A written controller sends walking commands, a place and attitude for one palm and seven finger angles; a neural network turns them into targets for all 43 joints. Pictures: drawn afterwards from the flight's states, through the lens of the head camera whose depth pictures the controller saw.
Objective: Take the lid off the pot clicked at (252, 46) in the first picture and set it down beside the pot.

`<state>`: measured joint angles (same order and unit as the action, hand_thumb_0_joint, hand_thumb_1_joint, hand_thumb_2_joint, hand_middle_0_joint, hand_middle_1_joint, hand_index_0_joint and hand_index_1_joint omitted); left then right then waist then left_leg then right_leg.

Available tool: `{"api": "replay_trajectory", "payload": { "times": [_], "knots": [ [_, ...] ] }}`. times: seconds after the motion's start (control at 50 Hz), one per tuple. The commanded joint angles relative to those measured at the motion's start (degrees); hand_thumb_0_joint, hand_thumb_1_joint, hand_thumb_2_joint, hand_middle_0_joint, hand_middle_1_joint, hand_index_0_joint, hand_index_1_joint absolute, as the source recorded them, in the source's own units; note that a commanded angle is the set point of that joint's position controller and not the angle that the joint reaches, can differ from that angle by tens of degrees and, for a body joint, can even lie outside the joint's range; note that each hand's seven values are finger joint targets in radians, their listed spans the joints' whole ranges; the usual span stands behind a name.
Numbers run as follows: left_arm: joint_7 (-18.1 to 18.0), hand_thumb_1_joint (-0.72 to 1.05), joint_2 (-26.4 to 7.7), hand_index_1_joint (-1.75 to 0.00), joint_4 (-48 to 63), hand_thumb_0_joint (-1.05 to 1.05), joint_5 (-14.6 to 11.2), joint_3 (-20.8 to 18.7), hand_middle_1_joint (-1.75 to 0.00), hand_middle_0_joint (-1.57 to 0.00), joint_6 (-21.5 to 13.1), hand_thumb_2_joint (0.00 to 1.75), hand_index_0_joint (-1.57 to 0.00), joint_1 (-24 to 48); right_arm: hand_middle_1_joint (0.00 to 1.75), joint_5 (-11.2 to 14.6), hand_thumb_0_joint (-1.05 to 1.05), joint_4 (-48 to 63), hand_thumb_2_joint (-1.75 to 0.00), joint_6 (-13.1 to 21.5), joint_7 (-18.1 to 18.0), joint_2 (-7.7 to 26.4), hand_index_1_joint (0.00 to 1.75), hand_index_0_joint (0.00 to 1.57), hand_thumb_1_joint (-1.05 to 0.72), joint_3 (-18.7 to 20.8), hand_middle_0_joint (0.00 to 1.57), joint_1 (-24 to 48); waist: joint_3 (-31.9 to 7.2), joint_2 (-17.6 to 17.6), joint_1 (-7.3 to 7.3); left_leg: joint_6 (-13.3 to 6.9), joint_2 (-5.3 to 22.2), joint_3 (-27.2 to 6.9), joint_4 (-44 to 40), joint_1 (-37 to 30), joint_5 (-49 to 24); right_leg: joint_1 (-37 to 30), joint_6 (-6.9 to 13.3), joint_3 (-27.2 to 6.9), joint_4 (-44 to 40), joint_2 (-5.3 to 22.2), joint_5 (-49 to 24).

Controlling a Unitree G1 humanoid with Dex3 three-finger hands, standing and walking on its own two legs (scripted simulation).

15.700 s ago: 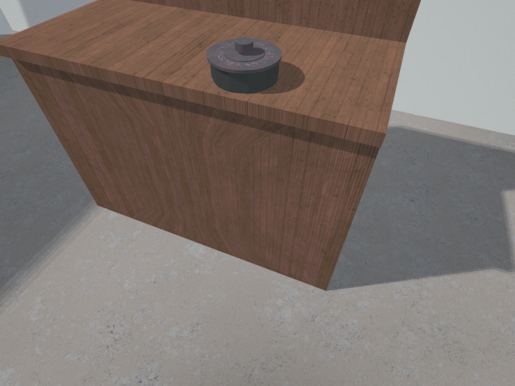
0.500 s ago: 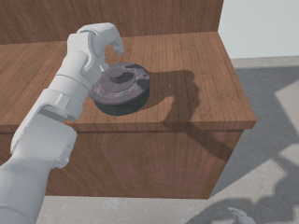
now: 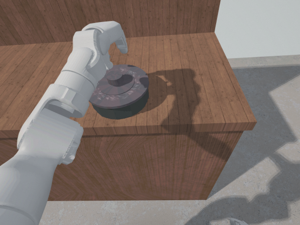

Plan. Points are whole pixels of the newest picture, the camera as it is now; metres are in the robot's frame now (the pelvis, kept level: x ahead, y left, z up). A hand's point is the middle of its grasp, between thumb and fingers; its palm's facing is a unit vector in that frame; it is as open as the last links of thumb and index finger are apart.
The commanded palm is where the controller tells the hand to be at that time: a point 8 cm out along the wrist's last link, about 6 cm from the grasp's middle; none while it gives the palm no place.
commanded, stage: move the open hand above the knob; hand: left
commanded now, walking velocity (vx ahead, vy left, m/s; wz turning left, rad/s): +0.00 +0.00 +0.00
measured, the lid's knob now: (115, 77) +0.49 +0.10 +0.15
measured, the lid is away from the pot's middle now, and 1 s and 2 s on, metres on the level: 0.00 0.00 0.00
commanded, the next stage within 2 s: lower the open fingers around the knob in 0.46 s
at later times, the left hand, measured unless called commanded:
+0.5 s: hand (110, 56) +0.47 +0.09 +0.23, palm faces -0.24 -0.02 -0.97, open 10.0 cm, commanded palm +0.45 +0.10 +0.29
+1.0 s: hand (112, 69) +0.46 +0.09 +0.20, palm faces -0.33 -0.06 -0.94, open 10.0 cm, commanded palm +0.44 +0.10 +0.26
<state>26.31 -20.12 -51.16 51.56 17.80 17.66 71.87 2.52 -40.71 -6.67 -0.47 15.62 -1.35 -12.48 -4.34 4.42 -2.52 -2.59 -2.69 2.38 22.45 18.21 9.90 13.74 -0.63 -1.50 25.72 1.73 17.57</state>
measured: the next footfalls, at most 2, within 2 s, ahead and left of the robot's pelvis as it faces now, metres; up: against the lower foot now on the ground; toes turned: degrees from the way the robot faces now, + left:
none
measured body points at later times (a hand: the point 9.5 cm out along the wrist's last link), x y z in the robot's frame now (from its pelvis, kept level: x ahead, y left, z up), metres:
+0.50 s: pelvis -0.01 -0.01 +0.00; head +0.01 -0.04 +0.45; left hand +0.48 +0.09 +0.29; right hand +0.10 -0.25 -0.14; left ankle +0.01 +0.10 -0.74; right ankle -0.05 -0.13 -0.74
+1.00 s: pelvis +0.00 -0.01 +0.00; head +0.02 -0.05 +0.45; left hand +0.47 +0.09 +0.25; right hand +0.14 -0.26 -0.13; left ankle +0.01 +0.10 -0.74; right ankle -0.05 -0.13 -0.74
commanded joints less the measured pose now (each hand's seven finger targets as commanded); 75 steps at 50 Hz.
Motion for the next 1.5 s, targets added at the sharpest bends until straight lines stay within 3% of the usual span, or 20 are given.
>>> {"api": "replay_trajectory", "payload": {
  "times": [0.0,0.02,0.18,0.22,0.26,0.3,0.38,0.46,0.58,0.64,0.74,0.84,0.94,0.98,1.14,1.22,1.28,1.36,1.4,1.48],
  "knots": [
    [-2.56,-0.39,-12.31,-0.08,7.54,0.00,1.38,-4.61,-0.08,-0.88,0.58,1.72,-0.88,29.56,0.30,0.10,0.00,7.23,-0.90,1.75,-0.12,6.77,0.30,0.20,-0.90,1.69,0.20,4.02,-20.49,-9.32,0.30,-1.79,-1.03,-1.65,2.02,-18.33,-23.21,0.52,2.36,2.49,-1.78,-3.92,-24.77],
    [-2.18,-0.39,-8.64,-0.08,7.64,0.00,1.53,-1.31,-0.08,-0.88,0.90,1.72,-0.88,30.14,0.30,0.30,0.00,7.40,-0.90,1.50,-0.01,6.55,0.30,0.20,-0.90,1.59,0.20,4.71,-19.25,-8.42,-0.35,-1.61,-1.01,-1.59,1.93,-18.52,-22.58,2.16,2.38,2.75,-1.93,-4.00,-23.65],
    [-2.13,-0.39,-9.06,-0.08,13.58,0.00,-0.15,-0.71,-0.08,-0.88,-0.49,1.72,-0.88,37.22,0.30,0.40,0.00,7.63,-0.90,2.26,-0.59,6.33,0.30,0.20,-0.90,1.70,0.20,5.45,-22.41,-7.49,-1.35,-1.59,-1.33,-2.43,1.70,-21.15,-16.73,2.40,2.64,2.46,-2.57,-4.23,-20.37],
    [-2.35,-0.39,-8.49,-0.08,8.84,0.00,0.40,-0.30,-0.08,-0.88,-0.27,1.72,-0.88,37.32,0.30,0.48,0.00,6.50,-0.90,2.34,-0.96,6.16,0.30,0.20,-0.90,1.31,0.20,5.03,-19.71,-8.32,-1.86,-1.51,-1.44,-2.36,1.10,-19.74,-14.56,3.97,2.67,2.63,-2.86,-4.32,-18.83],
    [-2.87,-0.39,-10.68,-0.08,4.15,0.00,0.65,-2.32,-0.08,-0.88,0.71,1.72,-0.88,35.57,0.30,0.41,0.00,5.43,-0.90,2.07,-1.27,6.57,0.30,0.20,-0.90,1.00,0.20,4.07,-16.63,-10.48,-1.50,-1.47,-1.59,-2.07,0.02,-16.48,-11.57,3.69,2.55,2.68,-3.33,-4.40,-17.68],
    [-3.40,-0.39,-12.31,-0.08,4.31,0.00,0.86,-3.47,-0.08,-0.88,0.51,1.72,-0.88,36.70,0.30,0.22,0.00,5.51,-0.90,1.99,-1.30,6.78,0.30,0.20,-0.90,0.82,0.20,4.26,-18.29,-9.04,-1.20,-1.17,-1.60,-2.02,-0.33,-16.02,-10.92,2.26,2.71,2.46,-3.17,-4.08,-17.55],
    [-3.64,-0.39,-8.26,-0.08,3.54,0.00,1.45,-0.58,-0.08,-0.88,0.31,1.72,-0.88,34.82,0.30,0.13,0.00,5.86,-0.90,1.76,-1.14,6.54,0.30,0.20,-0.90,1.15,0.20,4.16,-20.18,-8.34,-1.27,-1.24,-1.18,-2.12,0.67,-17.47,-14.14,1.90,2.83,2.42,-2.65,-3.99,-19.56],
    [-3.08,-0.39,-13.22,-0.08,1.47,0.00,2.07,-4.04,-0.08,-0.88,0.71,1.72,-0.88,35.11,0.30,-0.04,0.00,5.93,-0.90,1.56,-1.54,6.90,0.30,0.20,-0.90,0.83,0.20,4.22,-21.20,-10.74,-0.88,-1.79,-1.72,-1.26,0.82,-15.04,-13.94,-0.76,2.34,1.62,-2.24,-3.78,-22.52],
    [-1.81,-0.39,-8.06,-0.08,2.75,0.00,-0.10,-1.08,-0.08,-0.88,1.96,1.72,-0.88,34.78,0.30,-0.02,0.00,5.63,-0.90,2.07,-1.15,6.96,0.30,0.20,-0.90,1.76,0.20,2.99,-21.06,-7.95,-1.07,-1.99,-1.70,-1.77,1.64,-18.15,-17.96,1.01,2.41,2.22,-2.12,-4.05,-24.37],
    [-0.95,-0.39,-13.16,-0.08,3.21,0.00,0.71,-5.38,-0.08,-0.88,2.46,1.72,-0.88,33.20,0.30,-0.40,0.00,5.97,-0.90,2.38,-0.95,7.34,0.30,0.20,-0.90,1.64,0.20,3.37,-22.91,-10.38,-0.08,-2.35,-1.90,-1.42,2.45,-17.75,-20.66,-1.40,2.05,1.62,-1.50,-3.80,-27.84],
    [0.09,-0.39,-8.77,-0.08,8.82,0.00,0.14,-2.10,-0.08,-0.88,2.57,1.72,-0.88,30.17,0.30,-0.09,0.00,7.11,-0.90,2.39,-0.16,7.03,0.30,0.20,-0.90,2.07,0.20,4.31,-23.63,-8.99,-0.24,-2.50,-1.62,-1.59,4.06,-20.42,-27.14,-0.03,1.97,1.89,-0.95,-3.96,-29.93],
    [0.04,-0.39,-12.57,-0.08,9.33,0.00,-0.07,-4.82,-0.08,-0.88,2.85,1.72,-0.88,30.16,0.30,-0.11,0.00,7.18,-0.90,1.89,-0.44,7.17,0.30,0.20,-0.90,1.83,0.20,4.89,-21.75,-11.51,0.11,-2.66,-2.00,-1.34,3.65,-18.48,-23.55,-0.87,1.90,1.87,-1.03,-3.97,-29.76],
    [-0.41,-0.39,-11.30,-0.08,7.54,0.00,0.42,-3.25,-0.08,-0.88,2.87,1.72,-0.88,29.76,0.30,0.06,0.00,6.89,-0.90,1.33,-0.60,6.71,0.30,0.20,-0.90,1.49,0.20,5.19,-20.52,-9.72,-0.37,-2.22,-1.93,-1.48,3.77,-18.08,-21.64,0.93,2.10,2.14,-0.78,-4.03,-27.63],
    [-0.43,-0.39,-7.15,-0.08,9.88,0.00,-0.59,-0.23,-0.08,-0.88,2.68,1.72,-0.88,29.48,0.30,0.16,0.00,7.27,-0.90,1.08,-0.40,6.51,0.30,0.20,-0.90,1.87,0.20,5.42,-20.83,-8.12,-0.73,-2.12,-1.73,-1.64,3.92,-19.63,-21.45,2.02,2.27,2.38,-0.93,-3.90,-26.69],
    [-0.51,-0.39,-10.71,-0.08,8.73,0.00,-0.47,-2.73,-0.08,-0.88,2.13,1.72,-0.88,29.94,0.30,-0.07,0.00,7.26,-0.90,0.69,-1.16,6.45,0.30,0.20,-0.90,1.36,0.20,6.17,-22.38,-10.66,-0.76,-2.23,-2.38,-1.56,3.95,-17.92,-17.96,0.32,2.04,1.90,-0.57,-3.83,-27.39],
    [-0.56,-0.39,-5.66,-0.08,5.05,0.00,-0.70,1.14,-0.08,-0.88,2.12,1.72,-0.88,28.05,0.30,0.13,0.00,6.43,-0.90,0.03,-1.23,6.43,0.30,0.20,-0.90,1.54,0.20,5.37,-17.68,-8.92,-2.02,-1.87,-2.17,-1.65,3.57,-17.34,-15.33,4.21,2.25,2.68,-1.34,-4.27,-23.44],
    [-1.39,-0.39,-10.96,-0.08,1.46,0.00,-0.43,-3.26,-0.08,-0.88,1.97,1.72,-0.88,25.65,0.30,-0.18,0.00,5.60,-0.90,-0.38,-1.50,7.35,0.30,0.20,-0.90,1.47,0.20,4.18,-17.12,-9.79,-1.34,-1.73,-2.14,-1.72,3.17,-14.97,-13.47,2.87,2.41,2.64,-1.40,-4.27,-23.20],
    [-1.79,-0.39,-10.65,-0.08,4.18,0.00,0.21,-2.74,-0.08,-0.88,0.62,1.72,-0.88,28.19,0.30,-0.21,0.00,6.35,-0.90,-0.02,-1.75,6.79,0.30,0.20,-0.90,1.70,0.20,4.05,-21.41,-8.12,-1.40,-1.86,-1.95,-1.70,3.37,-16.96,-13.67,2.15,2.34,2.21,-1.02,-4.23,-22.57],
    [-2.03,-0.39,-12.61,-0.08,-0.39,0.00,0.35,-4.55,-0.08,-0.88,0.66,1.72,-0.88,24.14,0.30,-0.25,0.00,5.98,-0.90,-0.08,-1.90,7.22,0.30,0.20,-0.90,1.63,0.20,2.80,-19.85,-10.21,-1.10,-1.94,-1.97,-1.60,3.28,-14.50,-13.06,1.25,2.27,2.42,-0.92,-4.30,-22.97],
    [-1.74,-0.39,-8.74,-0.08,1.45,0.00,-0.48,-1.41,-0.08,-0.88,0.42,1.72,-0.88,25.21,0.30,0.03,0.00,5.98,-0.90,-0.09,-1.68,7.32,0.30,0.20,-0.90,2.17,0.20,2.37,-18.28,-9.53,-1.76,-2.09,-1.74,-1.55,3.10,-15.56,-13.73,3.13,2.33,2.79,-1.53,-4.49,-22.22]
  ]
}}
